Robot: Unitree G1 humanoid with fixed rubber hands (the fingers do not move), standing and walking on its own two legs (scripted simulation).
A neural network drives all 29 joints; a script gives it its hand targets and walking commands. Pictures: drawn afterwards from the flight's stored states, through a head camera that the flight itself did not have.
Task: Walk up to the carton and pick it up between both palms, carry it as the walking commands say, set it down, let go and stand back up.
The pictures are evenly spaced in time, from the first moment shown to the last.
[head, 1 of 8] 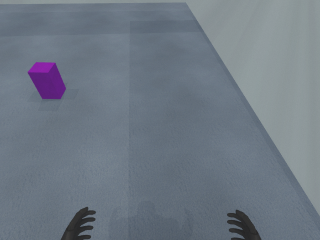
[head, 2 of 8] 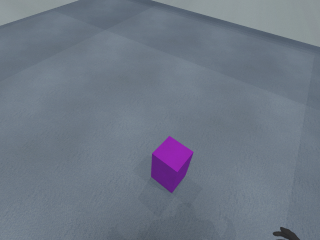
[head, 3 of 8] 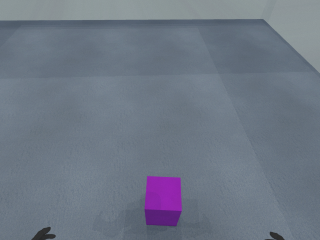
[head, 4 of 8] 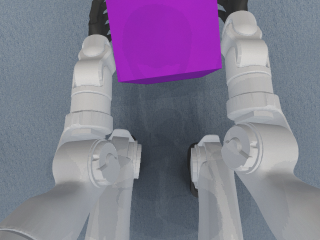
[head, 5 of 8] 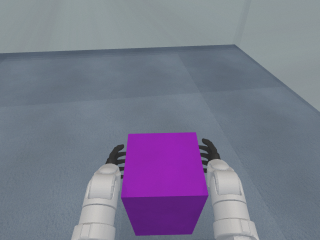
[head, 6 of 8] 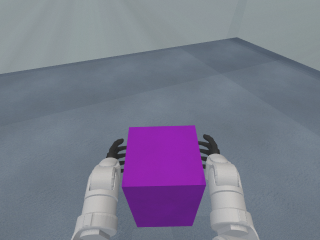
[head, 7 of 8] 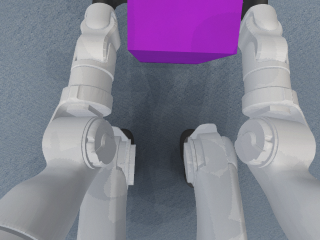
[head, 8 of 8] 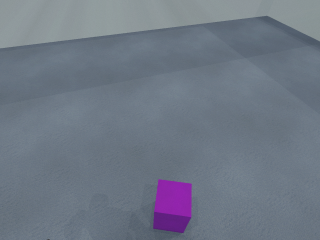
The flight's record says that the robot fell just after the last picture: no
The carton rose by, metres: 0.65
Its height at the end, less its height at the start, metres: +0.00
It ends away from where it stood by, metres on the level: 0.56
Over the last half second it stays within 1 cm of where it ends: yes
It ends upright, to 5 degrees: yes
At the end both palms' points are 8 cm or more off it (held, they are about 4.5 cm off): yes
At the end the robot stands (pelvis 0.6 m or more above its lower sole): yes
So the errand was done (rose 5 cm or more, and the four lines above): yes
